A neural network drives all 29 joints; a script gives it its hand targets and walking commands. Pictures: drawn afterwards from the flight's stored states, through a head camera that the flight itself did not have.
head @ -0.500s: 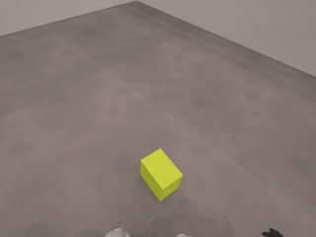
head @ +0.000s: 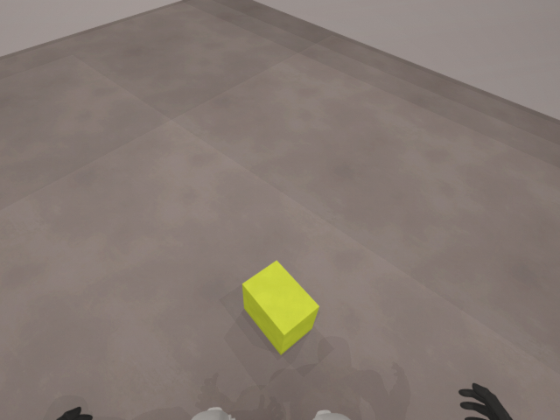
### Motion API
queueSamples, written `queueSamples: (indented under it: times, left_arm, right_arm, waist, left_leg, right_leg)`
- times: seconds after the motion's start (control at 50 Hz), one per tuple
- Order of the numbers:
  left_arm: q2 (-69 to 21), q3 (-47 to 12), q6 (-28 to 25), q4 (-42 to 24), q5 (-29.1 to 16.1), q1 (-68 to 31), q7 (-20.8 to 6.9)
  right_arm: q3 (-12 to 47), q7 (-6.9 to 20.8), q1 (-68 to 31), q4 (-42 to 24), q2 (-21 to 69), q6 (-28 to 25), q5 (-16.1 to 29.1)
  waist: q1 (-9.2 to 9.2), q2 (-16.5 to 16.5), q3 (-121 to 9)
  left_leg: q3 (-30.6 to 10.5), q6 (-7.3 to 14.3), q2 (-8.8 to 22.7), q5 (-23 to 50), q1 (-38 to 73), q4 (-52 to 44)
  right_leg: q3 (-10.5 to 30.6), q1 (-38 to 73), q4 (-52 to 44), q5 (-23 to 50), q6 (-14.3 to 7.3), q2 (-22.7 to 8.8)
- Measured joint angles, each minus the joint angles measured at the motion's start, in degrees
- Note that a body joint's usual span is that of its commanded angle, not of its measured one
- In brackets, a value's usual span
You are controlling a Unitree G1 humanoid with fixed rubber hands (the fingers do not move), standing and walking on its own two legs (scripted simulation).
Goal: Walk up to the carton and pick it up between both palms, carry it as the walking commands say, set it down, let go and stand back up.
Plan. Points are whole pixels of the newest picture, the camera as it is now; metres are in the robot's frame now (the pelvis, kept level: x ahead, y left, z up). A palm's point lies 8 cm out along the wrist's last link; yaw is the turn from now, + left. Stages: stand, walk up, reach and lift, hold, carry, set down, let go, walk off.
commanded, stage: walk up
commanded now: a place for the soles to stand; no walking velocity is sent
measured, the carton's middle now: (278, 307) +0.57 -0.02 -0.62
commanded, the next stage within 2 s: none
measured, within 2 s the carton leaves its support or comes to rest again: neither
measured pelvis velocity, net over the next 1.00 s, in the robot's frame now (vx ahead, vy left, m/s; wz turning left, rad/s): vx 0.00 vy -0.02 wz -0.08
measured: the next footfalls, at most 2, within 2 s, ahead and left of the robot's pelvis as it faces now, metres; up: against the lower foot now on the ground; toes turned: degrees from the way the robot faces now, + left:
right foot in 1.82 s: +0.20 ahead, -0.23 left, +0.00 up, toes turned +7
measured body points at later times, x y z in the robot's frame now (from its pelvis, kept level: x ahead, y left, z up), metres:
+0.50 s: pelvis +0.00 -0.01 +0.00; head +0.04 -0.01 +0.45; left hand +0.13 +0.30 -0.09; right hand +0.13 -0.33 -0.08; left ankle +0.03 +0.11 -0.68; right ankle +0.03 -0.14 -0.68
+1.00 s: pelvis +0.00 -0.02 +0.00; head +0.03 -0.02 +0.45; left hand +0.15 +0.28 -0.09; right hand +0.12 -0.34 -0.08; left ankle +0.03 +0.11 -0.68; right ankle +0.03 -0.14 -0.68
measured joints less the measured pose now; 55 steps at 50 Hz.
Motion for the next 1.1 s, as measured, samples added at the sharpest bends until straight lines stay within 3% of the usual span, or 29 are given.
queueSamples:
  times: [0.06, 0.12, 0.34, 0.4, 0.52, 0.66, 0.76, 0.84, 0.96, 1.02, 1.1]
  left_arm:
    - [0.01, -0.01, 0.00, 0.01, 0.00, -0.49, -0.12]
    - [0.02, -0.06, -0.01, 0.01, 0.00, -0.49, -0.51]
    - [0.02, -0.07, 0.01, 0.01, 0.00, -1.02, -0.91]
    - [0.02, -0.06, 0.00, 0.01, 0.00, -1.01, -1.11]
    - [0.02, -0.10, -0.03, 0.01, 0.00, -1.02, -0.93]
    - [0.02, -0.15, -0.01, 0.01, 0.00, -1.21, -0.81]
    - [0.02, -0.15, -0.06, 0.02, 0.00, -0.85, -0.83]
    - [0.02, -0.17, -0.03, 0.01, 0.00, -0.73, -0.74]
    - [0.03, -0.20, 0.02, 0.01, 0.00, -2.11, -0.78]
    - [0.02, -0.44, -0.06, 0.09, 0.00, -2.10, -1.02]
    - [0.02, -0.50, -0.07, 0.10, 0.00, -2.09, -1.07]
  right_arm:
    - [0.00, 0.00, 0.18, -0.01, 0.00, 0.00, 0.00]
    - [0.00, 0.00, 0.15, -0.01, 0.00, 0.03, 0.00]
    - [0.00, 0.00, 0.68, 0.29, 0.00, 0.19, 0.00]
    - [0.00, 0.00, 0.68, 0.29, 0.00, 0.19, 0.00]
    - [0.00, 0.00, 0.32, 0.29, 0.00, 0.19, 0.00]
    - [0.00, 0.00, 0.33, 0.29, 0.00, 0.19, 0.00]
    - [-0.01, 0.00, -0.75, 0.28, 0.00, 0.33, 0.00]
    - [0.00, 0.00, -1.25, 0.33, 0.00, 0.20, 0.00]
    - [0.00, 0.00, 0.26, 0.68, 0.00, -0.09, 0.00]
    - [0.00, 0.00, 0.24, 0.69, 0.00, -0.09, 0.00]
    - [0.00, 0.00, 0.09, 0.69, -0.01, -0.09, 0.00]
  waist:
    - [0.00, 0.02, 0.00]
    - [0.00, -0.13, -0.02]
    - [-0.32, 0.11, -0.08]
    - [-0.32, -0.10, -0.08]
    - [-0.32, 0.02, -0.12]
    - [-0.32, 0.08, -0.18]
    - [-0.25, -0.06, -0.18]
    - [0.02, -0.40, -0.32]
    - [-0.07, -0.45, -0.43]
    - [-0.11, -0.43, -0.53]
    - [-0.11, -0.32, -0.56]
  left_leg:
    - [0.00, -0.11, 0.79, -0.28, 0.06, 0.42]
    - [-0.01, -0.40, 1.09, -0.56, 0.05, 0.93]
    - [0.13, -0.20, 0.09, -0.32, 0.84, -0.22]
    - [0.14, -0.47, 0.29, -0.41, 0.91, -0.25]
    - [0.14, -1.18, 0.16, -0.36, 1.10, -0.67]
    - [0.13, -0.75, 0.75, -0.45, 1.21, -0.57]
    - [0.15, -0.04, 0.36, -2.21, 1.30, -0.19]
    - [0.41, -0.75, -0.91, 0.46, 2.23, -1.69]
    - [0.47, -0.91, -0.18, -0.12, 2.43, -1.54]
    - [0.46, -1.08, 0.09, -0.24, 2.43, -1.39]
    - [0.47, -0.84, -0.50, 0.16, 2.83, -2.18]
  right_leg:
    - [-0.69, 0.00, -0.03, 0.14, -0.25, -0.01]
    - [-0.79, 0.08, -0.10, 1.96, 0.93, 0.05]
    - [0.10, -0.06, -0.10, 1.49, -0.34, 0.04]
    - [0.01, -0.06, -0.10, 1.52, 0.89, 0.05]
    - [0.08, -0.08, -0.10, 1.36, -0.21, 0.05]
    - [-0.39, -0.08, -0.10, 1.43, 0.75, 0.29]
    - [0.00, -0.09, -0.11, 1.57, -0.21, 0.41]
    - [1.51, -0.08, -0.10, 1.87, -0.21, 0.35]
    - [0.50, -0.07, -0.38, 2.18, -1.01, 0.34]
    - [0.47, -0.05, -0.45, 2.88, -0.04, 0.51]
    - [0.86, -0.05, -0.45, 2.40, -0.99, 0.43]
